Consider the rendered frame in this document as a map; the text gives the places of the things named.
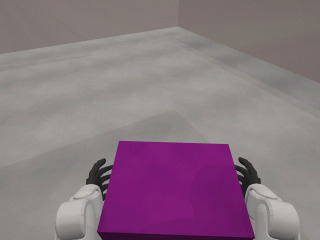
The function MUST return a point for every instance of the robot left forearm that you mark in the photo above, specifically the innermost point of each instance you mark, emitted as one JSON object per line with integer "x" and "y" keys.
{"x": 76, "y": 218}

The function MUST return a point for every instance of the carton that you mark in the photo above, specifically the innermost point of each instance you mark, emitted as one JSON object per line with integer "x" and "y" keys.
{"x": 174, "y": 191}

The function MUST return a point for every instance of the robot right forearm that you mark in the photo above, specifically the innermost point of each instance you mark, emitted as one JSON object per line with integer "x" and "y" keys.
{"x": 274, "y": 219}

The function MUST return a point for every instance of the left robot hand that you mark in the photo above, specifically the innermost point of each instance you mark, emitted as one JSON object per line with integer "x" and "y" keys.
{"x": 95, "y": 176}

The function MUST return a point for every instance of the right robot hand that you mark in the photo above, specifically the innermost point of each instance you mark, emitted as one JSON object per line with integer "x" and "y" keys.
{"x": 250, "y": 175}

